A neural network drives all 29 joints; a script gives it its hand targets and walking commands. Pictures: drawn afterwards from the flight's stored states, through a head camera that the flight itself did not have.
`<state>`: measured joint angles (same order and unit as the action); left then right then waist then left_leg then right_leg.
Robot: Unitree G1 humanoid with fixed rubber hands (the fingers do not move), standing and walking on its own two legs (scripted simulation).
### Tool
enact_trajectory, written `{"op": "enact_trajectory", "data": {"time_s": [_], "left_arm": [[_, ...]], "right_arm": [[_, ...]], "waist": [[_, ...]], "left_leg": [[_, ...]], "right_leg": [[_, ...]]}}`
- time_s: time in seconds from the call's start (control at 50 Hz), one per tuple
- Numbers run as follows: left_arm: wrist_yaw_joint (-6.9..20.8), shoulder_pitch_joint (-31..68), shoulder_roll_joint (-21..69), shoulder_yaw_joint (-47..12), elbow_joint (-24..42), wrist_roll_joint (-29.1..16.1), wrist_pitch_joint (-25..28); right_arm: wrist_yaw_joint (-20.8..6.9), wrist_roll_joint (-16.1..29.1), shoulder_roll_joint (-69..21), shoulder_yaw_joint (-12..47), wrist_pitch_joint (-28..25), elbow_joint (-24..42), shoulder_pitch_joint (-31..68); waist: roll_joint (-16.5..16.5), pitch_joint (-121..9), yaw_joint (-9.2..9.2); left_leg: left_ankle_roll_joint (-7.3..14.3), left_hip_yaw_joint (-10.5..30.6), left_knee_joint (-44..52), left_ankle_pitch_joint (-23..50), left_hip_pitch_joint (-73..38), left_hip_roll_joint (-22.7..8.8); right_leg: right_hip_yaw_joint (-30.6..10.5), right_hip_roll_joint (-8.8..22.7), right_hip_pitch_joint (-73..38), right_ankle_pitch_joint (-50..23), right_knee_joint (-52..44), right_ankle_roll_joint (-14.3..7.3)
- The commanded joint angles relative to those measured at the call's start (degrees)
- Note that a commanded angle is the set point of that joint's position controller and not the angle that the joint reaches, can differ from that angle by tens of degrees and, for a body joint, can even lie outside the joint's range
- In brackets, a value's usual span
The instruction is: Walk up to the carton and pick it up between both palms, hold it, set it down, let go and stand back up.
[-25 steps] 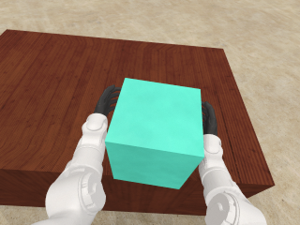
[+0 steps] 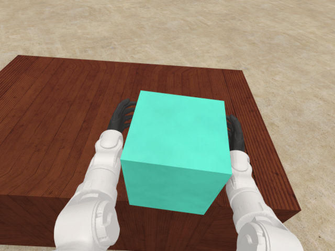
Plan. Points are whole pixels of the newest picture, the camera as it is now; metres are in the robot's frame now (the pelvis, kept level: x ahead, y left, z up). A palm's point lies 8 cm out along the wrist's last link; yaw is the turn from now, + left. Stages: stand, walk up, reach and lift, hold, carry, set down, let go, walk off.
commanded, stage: reach and lift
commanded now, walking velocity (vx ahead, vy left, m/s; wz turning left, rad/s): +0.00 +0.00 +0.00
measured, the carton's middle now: (173, 156) +0.37 +0.00 +0.03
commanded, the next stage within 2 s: none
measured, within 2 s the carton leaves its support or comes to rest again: neither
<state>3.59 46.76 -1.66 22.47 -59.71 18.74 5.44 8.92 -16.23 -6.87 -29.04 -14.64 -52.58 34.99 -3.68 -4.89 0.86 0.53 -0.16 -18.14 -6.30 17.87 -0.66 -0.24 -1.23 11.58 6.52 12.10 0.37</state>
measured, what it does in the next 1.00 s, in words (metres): stands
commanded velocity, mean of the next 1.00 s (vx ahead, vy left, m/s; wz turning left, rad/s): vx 0.00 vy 0.00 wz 0.00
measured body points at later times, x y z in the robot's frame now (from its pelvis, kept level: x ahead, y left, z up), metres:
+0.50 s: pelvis +0.00 +0.00 +0.00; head -0.01 +0.04 +0.45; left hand +0.41 +0.16 +0.12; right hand +0.39 -0.15 +0.11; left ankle +0.03 +0.11 -0.75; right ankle -0.01 -0.12 -0.75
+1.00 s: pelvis -0.01 -0.01 +0.00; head -0.05 +0.02 +0.45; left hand +0.37 +0.16 +0.16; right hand +0.37 -0.15 +0.16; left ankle +0.03 +0.11 -0.75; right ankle -0.01 -0.12 -0.75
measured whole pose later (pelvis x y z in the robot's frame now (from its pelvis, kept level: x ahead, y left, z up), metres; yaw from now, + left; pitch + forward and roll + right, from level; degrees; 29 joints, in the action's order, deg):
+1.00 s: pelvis -0.01 -0.01 +0.00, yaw +2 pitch -7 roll -1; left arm 1.7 35.7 2.4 17.9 -19.6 16.9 -28.1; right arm 9.7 4.1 0.6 -6.4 8.0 -38.9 36.4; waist -4.4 0.8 2.8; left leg 0.0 1.6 -17.8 -7.1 3.6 0.0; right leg 1.7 -0.7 -1.8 9.8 15.1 -0.2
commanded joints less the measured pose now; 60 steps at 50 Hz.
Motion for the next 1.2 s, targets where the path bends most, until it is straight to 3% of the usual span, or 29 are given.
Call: {"op": "enact_trajectory", "data": {"time_s": [0.0,0.1,0.16,0.36,0.42,0.5,0.74,0.84,0.92,0.98,1.12,1.18], "left_arm": [[7.08,25.88,34.1,-12.14,3.67,1.79,-3.16],[7.31,25.76,35.09,-13.1,10.6,1.07,-8.43],[6.55,25.31,36.2,-15.67,14.54,-0.06,-9.98],[6.43,21.29,35.63,-20.53,21.95,-1.97,-16.93],[5.91,20.87,36.57,-23.58,26.4,-3.09,-18.4],[5.24,18.85,37.25,-26.59,30.61,-4.35,-20.36],[5.32,16.26,36.77,-31.07,42.43,-6.46,-27.77],[5.89,17.85,36.44,-31.41,44.01,-6.75,-30.15],[6.13,20.62,36.18,-30.56,43.51,-6.33,-31.68],[6.18,21.71,36.39,-30.05,43.1,-5.84,-32.79],[6.23,20.12,34.86,-26.23,41.48,-4.02,-35.75],[6.08,20.59,35.02,-26.28,44.1,-3.58,-36.9]], "right_arm": [[-6.54,-0.95,-31.94,23.93,-1.16,8.01,38.49],[-7.11,2.15,-30.13,25.44,1.73,12.41,40.02],[-7.59,3.62,-28.87,26.68,2.17,14.05,40.36],[-6.99,8.06,-24.89,28.89,6.7,15.99,38.16],[-6.81,10.76,-24.15,31.04,7.33,17.74,38.45],[-6.21,14.24,-23.89,35.85,8.46,21.62,39.19],[-3.95,22.87,-24.71,47.09,15.27,31.83,40.23],[-3.22,23.29,-24.49,46.53,17.64,32.19,40.77],[-3.82,21.63,-23.68,42.73,18.77,29.99,41.63],[-4.29,21.07,-23.01,40.38,19.09,28.65,42.76],[-4.46,22.29,-22.34,40.91,20.1,29.36,46.26],[-4.63,23.44,-22.04,41.57,20.45,29.44,46.62]], "waist": [[3.83,-21.34,-1.61],[4.01,-20.48,-2.13],[4.38,-22.28,-1.53],[4.62,-16.15,1.24],[6.61,-17.82,1.61],[6.38,-19.54,1.4],[3.47,-18.02,1.28],[2.6,-14.75,2.41],[3.04,-12.21,3.29],[4.03,-11.37,3.88],[2.76,-11.12,2.01],[3.68,-12.35,1.7]], "left_leg": [[-1.57,-6.01,1.99,8.87,-13.97,0.2],[-1.54,-6.48,2.55,9.53,-18.75,0.15],[-2.37,-6.28,1.01,14.0,-22.95,-0.2],[-2.83,-4.88,0.8,11.99,-23.95,0.26],[-4.1,-4.37,-0.75,17.13,-26.78,0.31],[-4.34,-3.32,-2.21,21.78,-28.32,0.63],[-2.43,-1.7,-1.9,19.07,-26.53,2.2],[-1.8,-1.66,-0.19,12.56,-25.6,2.4],[-1.38,-2.12,1.47,5.56,-24.85,2.18],[-1.37,-2.05,2.0,3.67,-24.71,1.92],[0.01,-2.56,2.03,3.7,-24.27,2.23],[-0.43,-2.59,1.72,5.92,-25.62,2.07]], "right_leg": [[4.11,0.89,-13.29,-12.29,0.92,1.42],[4.71,0.14,-11.62,-7.53,-0.37,1.18],[5.25,-0.6,-10.34,-8.23,-0.38,0.86],[5.71,-0.74,-10.55,-6.21,-0.38,1.65],[6.02,-1.17,-10.71,-9.22,0.34,1.4],[5.89,-1.56,-11.34,-12.34,0.85,1.68],[4.13,-1.25,-14.96,-17.59,2.53,3.18],[4.24,-0.97,-13.53,-12.47,1.61,3.53],[4.61,-0.55,-10.09,-3.5,0.36,2.8],[5.18,-0.49,-9.25,-0.95,0.27,2.48],[5.02,-0.35,-11.44,-1.62,0.43,2.94],[5.48,-0.79,-11.85,-2.26,0.82,2.54]]}}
